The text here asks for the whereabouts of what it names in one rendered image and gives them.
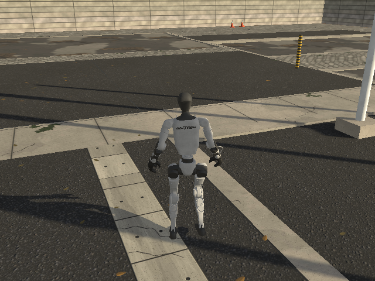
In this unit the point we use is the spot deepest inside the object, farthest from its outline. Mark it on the humanoid robot torso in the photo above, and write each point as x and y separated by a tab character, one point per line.
186	137

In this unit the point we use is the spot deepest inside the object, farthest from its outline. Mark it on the right robot hand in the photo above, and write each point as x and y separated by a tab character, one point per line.
214	159

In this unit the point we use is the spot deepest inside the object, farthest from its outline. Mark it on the left robot hand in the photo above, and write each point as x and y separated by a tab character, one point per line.
151	165

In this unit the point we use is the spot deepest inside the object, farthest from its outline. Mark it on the left robot forearm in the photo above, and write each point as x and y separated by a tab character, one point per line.
156	153

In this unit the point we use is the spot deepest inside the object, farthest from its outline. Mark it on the right robot forearm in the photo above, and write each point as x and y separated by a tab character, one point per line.
215	151

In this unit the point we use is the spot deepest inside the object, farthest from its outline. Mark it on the right robot shin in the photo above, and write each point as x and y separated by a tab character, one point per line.
199	204

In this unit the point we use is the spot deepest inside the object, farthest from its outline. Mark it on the left robot upper arm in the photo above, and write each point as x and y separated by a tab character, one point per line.
164	133

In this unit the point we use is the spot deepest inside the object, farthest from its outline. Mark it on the right robot upper arm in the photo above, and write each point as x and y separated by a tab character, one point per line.
204	122

